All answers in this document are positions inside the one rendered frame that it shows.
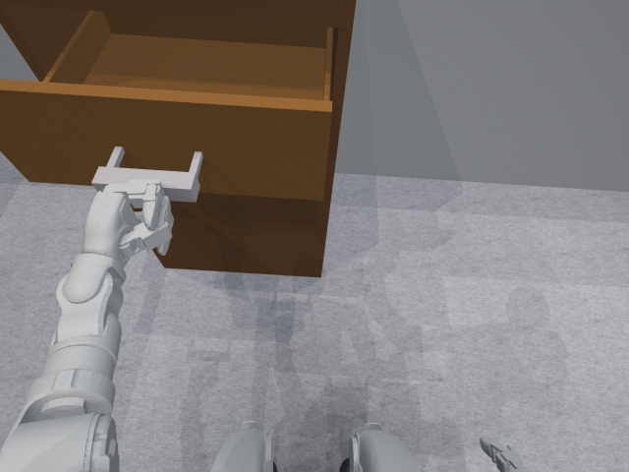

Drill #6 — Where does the robot left upper arm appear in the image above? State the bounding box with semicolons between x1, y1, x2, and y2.
0;412;120;472

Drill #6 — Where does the robot left hand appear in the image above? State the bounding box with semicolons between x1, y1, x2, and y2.
82;179;174;268

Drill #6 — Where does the right robot thigh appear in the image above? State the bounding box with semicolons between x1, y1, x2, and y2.
349;430;423;472

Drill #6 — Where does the robot right hand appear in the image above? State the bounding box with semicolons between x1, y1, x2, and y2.
480;436;534;472

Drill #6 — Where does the robot left forearm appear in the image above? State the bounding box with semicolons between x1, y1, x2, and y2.
0;253;127;464

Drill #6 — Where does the handle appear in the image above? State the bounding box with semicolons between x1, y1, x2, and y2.
91;147;203;203

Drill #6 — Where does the cabinet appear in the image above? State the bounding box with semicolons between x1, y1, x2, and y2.
0;0;356;277

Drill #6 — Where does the robot left shin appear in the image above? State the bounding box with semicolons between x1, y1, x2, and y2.
240;421;260;430

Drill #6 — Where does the drawer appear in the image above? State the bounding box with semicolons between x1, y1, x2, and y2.
0;11;332;201

